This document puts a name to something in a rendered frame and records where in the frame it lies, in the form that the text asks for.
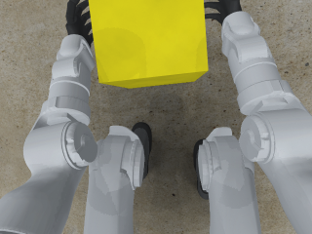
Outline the robot shin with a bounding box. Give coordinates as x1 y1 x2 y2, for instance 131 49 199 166
201 127 254 192
89 126 144 175

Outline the robot right hand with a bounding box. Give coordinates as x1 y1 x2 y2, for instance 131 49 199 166
204 0 242 26

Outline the robot right upper arm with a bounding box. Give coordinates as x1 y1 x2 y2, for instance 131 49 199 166
239 108 312 234

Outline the left robot shin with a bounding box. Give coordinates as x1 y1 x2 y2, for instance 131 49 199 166
89 126 144 175

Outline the carton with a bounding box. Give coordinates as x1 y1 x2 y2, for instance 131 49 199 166
88 0 209 89

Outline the robot left upper arm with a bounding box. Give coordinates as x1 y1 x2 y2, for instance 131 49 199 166
0 120 98 234

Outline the right robot forearm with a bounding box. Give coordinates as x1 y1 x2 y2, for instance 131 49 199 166
221 11 312 116

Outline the robot left hand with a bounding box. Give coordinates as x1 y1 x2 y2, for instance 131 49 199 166
65 0 94 48

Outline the right robot shin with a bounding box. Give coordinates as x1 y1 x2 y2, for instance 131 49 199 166
201 127 254 192

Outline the left robot forearm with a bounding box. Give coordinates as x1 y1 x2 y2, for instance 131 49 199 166
23 34 96 160

